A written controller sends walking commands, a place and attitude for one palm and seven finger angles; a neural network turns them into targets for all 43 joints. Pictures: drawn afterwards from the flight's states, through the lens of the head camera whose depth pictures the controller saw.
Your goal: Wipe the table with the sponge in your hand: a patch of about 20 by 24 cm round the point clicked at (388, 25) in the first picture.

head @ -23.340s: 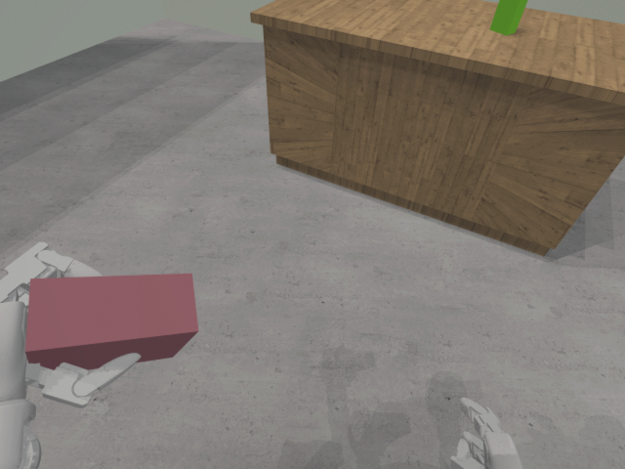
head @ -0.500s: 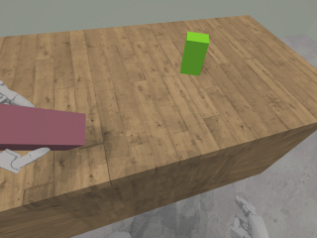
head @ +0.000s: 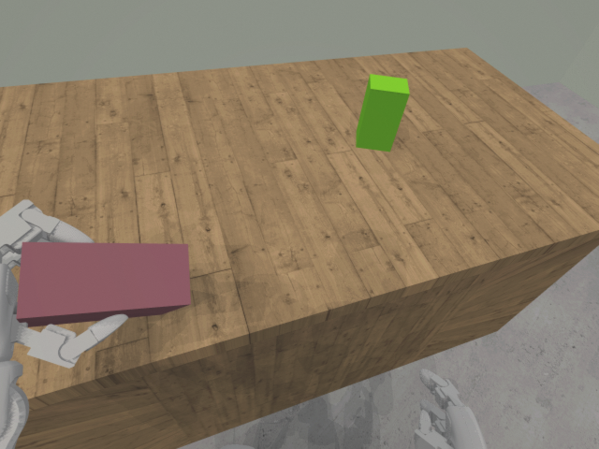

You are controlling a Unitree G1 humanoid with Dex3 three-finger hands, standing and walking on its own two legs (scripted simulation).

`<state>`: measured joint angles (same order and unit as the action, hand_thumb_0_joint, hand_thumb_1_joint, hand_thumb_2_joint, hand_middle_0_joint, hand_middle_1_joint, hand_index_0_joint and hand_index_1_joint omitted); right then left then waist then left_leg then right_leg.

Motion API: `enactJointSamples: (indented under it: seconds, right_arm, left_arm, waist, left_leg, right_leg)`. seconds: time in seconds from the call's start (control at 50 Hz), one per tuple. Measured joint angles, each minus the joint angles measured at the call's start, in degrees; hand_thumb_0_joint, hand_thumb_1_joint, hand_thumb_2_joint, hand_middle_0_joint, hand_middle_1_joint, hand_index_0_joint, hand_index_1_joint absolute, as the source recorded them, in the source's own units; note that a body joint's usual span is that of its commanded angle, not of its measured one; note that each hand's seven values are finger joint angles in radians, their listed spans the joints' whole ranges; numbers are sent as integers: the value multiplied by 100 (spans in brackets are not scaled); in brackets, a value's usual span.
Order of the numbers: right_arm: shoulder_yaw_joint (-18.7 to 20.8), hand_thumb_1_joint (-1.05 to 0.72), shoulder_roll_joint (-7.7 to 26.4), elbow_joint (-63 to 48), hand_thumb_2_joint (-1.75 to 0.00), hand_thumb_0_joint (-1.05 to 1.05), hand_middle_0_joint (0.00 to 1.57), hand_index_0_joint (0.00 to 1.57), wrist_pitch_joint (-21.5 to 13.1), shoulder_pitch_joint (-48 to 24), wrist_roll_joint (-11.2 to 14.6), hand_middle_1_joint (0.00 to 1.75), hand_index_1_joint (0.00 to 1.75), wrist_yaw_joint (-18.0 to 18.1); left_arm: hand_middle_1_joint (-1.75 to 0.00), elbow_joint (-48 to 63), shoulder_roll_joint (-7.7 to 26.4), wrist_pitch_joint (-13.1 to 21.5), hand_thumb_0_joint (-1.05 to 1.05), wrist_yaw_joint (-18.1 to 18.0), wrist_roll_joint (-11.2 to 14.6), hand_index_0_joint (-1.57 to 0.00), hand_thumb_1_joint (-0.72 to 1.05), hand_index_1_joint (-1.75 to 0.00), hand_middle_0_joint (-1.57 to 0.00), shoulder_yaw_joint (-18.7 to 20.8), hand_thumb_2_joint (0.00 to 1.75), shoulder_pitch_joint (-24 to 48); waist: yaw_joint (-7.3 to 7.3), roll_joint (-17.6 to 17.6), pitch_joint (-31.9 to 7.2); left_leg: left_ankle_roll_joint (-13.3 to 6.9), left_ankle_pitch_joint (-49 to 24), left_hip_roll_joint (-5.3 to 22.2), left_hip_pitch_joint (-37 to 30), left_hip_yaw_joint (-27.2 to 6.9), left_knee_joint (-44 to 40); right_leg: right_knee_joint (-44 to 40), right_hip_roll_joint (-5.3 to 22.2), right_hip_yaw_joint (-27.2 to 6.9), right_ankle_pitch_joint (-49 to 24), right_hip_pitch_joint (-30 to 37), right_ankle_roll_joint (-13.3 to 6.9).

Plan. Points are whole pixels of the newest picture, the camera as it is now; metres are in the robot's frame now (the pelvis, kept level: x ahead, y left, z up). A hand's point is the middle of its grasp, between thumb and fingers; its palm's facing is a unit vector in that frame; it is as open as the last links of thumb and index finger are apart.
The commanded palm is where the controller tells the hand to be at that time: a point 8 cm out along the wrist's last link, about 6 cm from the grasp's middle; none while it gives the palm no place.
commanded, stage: come to a stop and stand still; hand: left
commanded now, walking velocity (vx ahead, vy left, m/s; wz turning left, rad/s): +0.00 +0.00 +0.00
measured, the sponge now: (130, 284) +0.24 +0.21 +0.14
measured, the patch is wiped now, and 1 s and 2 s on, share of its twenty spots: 0.00 0.00 0.00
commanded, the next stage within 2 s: look again from close up in 0.52 s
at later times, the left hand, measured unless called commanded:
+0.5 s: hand (96, 265) +0.24 +0.24 +0.16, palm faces +0.35 -0.85 -0.40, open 10.1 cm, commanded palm +0.19 +0.28 +0.18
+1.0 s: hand (111, 253) +0.26 +0.23 +0.16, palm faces +0.35 -0.84 -0.41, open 10.1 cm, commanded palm +0.20 +0.27 +0.18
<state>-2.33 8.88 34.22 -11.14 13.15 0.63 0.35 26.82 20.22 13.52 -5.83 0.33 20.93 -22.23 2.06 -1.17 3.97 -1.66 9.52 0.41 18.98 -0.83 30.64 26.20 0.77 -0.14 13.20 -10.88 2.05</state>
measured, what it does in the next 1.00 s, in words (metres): stands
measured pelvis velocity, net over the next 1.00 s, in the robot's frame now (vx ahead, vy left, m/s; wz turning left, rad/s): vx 0.04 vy -0.01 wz -0.01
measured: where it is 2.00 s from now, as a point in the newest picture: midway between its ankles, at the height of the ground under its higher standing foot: outside the picture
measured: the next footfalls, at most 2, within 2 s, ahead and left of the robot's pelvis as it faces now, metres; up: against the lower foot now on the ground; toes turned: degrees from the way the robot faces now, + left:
none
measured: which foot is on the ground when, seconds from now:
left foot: down 0.00-1.00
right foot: down 0.00-1.00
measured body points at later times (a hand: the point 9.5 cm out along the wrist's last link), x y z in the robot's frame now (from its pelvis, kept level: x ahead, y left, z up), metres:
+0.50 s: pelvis +0.02 +0.00 +0.01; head +0.05 +0.02 +0.45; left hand +0.22 +0.28 +0.18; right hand +0.21 -0.23 -0.06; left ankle +0.08 +0.10 -0.73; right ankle +0.02 -0.16 -0.73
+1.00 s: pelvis +0.04 -0.01 +0.01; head +0.07 +0.01 +0.46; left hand +0.23 +0.28 +0.18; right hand +0.23 -0.23 -0.07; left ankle +0.08 +0.09 -0.73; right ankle +0.02 -0.16 -0.73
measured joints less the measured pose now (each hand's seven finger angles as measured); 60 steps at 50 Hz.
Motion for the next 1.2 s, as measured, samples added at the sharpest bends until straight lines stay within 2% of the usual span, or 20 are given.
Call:
enactJointSamples:
  seconds: [0.08,0.22,0.5,0.94,1.2]
  right_arm:
    - [-26,-90,-36,12,-90,1,21,21,-33,-84,-27,30,30,15]
    - [4,-90,26,-25,-90,1,21,21,-21,-228,-35,30,30,54]
    - [174,-90,222,-93,-90,1,21,20,192,-282,13,30,30,128]
    - [154,-90,191,-107,-90,1,21,21,417,-274,34,30,30,167]
    - [151,-90,96,-224,-90,1,21,20,472,-307,39,30,30,142]
  left_arm:
    - [-136,32,-15,21,-2,51,-49,-74,-51,-135,-71,-152,103,-89]
    - [-136,-40,87,-14,-2,26,-21,-74,-51,-134,-71,-40,103,-34]
    - [-136,104,145,-86,-2,15,60,-74,-50,-134,-71,-78,103,-289]
    - [-136,84,111,-230,-2,0,125,-74,-50,-134,-71,-108,103,-399]
    - [-136,205,178,-306,-2,10,204,-74,-50,-134,-71,-34,103,-300]
  waist:
    - [40,1,5]
    - [39,-9,53]
    - [-75,-22,59]
    - [-84,89,-34]
    - [-70,-33,17]
  left_leg:
    - [-15,-39,-18,-44,1,-97]
    - [-7,-79,-25,-120,-14,-236]
    - [30,20,-9,-227,24,-323]
    - [69,138,3,-313,38,-361]
    - [152,76,55,-356,39,-489]
  right_leg:
    - [-138,11,-8,-51,66,2]
    - [-337,18,4,-131,173,60]
    - [-428,12,-32,-56,263,57]
    - [-454,5,-43,62,335,18]
    - [-420,-44,-49,73,292,-51]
